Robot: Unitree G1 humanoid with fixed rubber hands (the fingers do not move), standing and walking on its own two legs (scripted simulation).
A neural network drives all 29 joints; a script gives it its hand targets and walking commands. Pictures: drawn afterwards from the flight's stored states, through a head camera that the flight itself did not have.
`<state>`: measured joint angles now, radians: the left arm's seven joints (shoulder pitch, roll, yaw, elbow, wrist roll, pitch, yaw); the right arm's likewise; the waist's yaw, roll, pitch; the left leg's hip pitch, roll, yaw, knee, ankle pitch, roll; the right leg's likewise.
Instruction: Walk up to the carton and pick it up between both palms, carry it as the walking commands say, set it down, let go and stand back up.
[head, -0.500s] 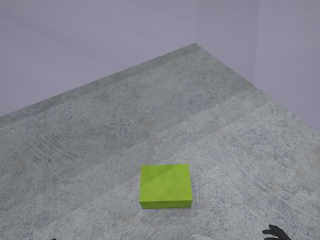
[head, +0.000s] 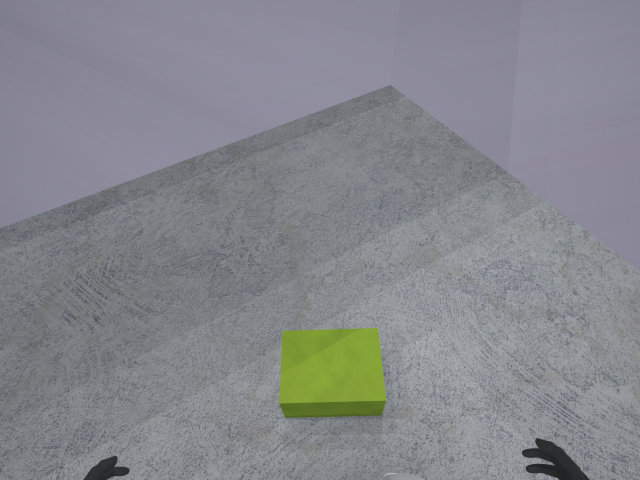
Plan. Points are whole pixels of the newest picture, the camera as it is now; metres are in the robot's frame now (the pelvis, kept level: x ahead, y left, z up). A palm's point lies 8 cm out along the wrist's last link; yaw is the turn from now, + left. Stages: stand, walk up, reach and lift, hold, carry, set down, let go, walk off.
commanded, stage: walk up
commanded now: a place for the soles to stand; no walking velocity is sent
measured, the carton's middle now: (331, 372) +0.48 +0.00 -0.68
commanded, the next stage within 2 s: reach and lift in 1.28 s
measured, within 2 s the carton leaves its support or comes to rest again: neither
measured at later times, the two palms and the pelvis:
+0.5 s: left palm out of the picture +0.12 +0.30 -0.08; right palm out of the picture +0.13 -0.31 -0.10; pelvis +0.03 -0.01 +0.00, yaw +0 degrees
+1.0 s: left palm out of the picture +0.13 +0.29 -0.08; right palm out of the picture +0.13 -0.32 -0.10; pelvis +0.02 -0.02 +0.00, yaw +0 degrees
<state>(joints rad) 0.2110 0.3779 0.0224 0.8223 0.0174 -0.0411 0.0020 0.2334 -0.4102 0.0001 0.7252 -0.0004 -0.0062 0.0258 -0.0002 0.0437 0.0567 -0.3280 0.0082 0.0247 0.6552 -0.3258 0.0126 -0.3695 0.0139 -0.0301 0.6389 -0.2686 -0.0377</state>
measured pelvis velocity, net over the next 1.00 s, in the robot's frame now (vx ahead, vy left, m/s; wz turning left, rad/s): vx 0.02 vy -0.02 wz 0.00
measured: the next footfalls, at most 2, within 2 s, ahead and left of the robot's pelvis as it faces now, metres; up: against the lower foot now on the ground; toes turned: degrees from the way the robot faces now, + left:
none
